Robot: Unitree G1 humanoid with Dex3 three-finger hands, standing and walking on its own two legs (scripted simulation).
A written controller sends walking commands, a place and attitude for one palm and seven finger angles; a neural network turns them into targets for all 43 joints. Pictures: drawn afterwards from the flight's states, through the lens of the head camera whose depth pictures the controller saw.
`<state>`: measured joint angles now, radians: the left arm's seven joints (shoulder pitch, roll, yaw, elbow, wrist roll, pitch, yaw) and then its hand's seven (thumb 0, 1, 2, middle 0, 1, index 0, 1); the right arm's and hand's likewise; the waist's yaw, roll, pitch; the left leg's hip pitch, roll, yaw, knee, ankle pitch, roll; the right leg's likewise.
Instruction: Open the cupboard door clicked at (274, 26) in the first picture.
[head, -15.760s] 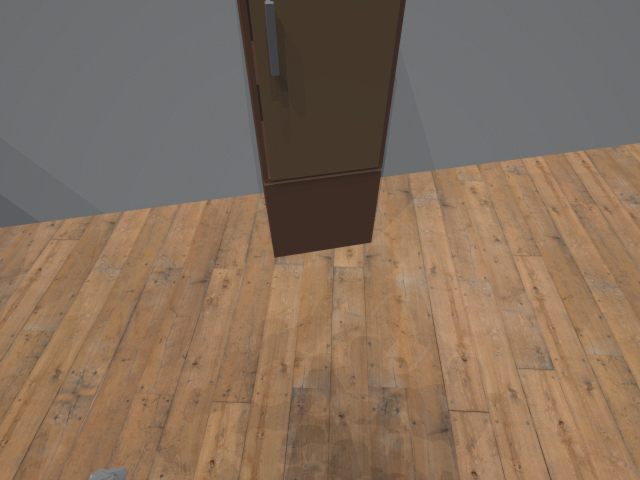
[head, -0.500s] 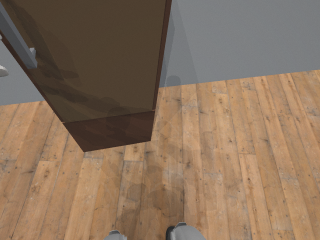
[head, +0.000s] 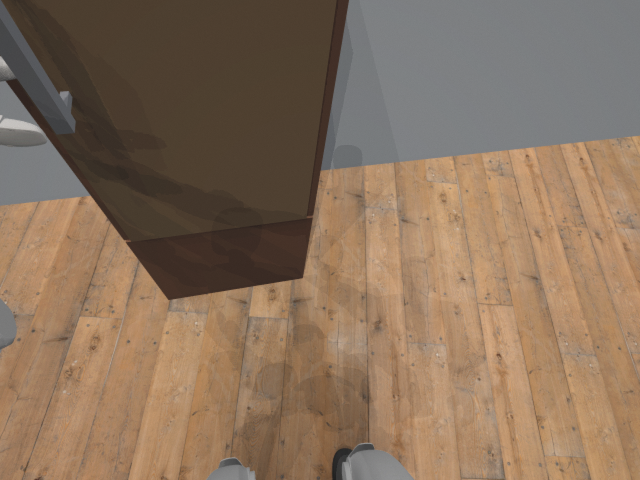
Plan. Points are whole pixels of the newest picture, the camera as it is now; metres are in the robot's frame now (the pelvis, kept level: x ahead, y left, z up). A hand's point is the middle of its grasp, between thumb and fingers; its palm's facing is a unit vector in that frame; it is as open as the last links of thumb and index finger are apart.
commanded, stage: slide the fingers in behind the handle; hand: left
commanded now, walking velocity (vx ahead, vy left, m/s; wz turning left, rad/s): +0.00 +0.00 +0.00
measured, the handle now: (30, 58) +0.56 +0.27 +0.14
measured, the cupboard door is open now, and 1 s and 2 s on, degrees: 0 0 0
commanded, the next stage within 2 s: close the thumb around the handle in 1.08 s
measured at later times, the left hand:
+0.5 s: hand (45, 83) +0.52 +0.25 +0.15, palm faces +0.09 -1.00 +0.01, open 13.9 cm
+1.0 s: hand (44, 80) +0.52 +0.25 +0.15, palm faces +0.11 -0.99 -0.02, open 13.7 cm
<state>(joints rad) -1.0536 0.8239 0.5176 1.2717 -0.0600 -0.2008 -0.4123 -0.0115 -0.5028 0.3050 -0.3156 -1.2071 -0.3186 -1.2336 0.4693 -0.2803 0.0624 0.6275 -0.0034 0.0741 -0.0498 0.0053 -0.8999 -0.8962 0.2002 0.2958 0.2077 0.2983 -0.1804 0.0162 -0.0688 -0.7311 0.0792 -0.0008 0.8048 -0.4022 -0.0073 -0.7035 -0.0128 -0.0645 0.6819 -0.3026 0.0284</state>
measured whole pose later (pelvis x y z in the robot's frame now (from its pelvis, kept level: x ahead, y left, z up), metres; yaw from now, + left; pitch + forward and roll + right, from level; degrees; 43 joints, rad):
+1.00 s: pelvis -0.01 -0.01 +0.00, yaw +1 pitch +18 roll -3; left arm -1.10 0.72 0.44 1.30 -0.06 -0.22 -0.30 -0.01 -0.50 0.30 -0.33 -1.23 -0.34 -1.25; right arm 0.46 -0.29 0.05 0.66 -0.01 0.03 -0.04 0.01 -0.90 -0.90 0.20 0.30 0.21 0.30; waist -0.18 0.02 -0.07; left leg -0.72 0.07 -0.01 0.79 -0.39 -0.02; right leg -0.70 -0.02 -0.07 0.69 -0.31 0.02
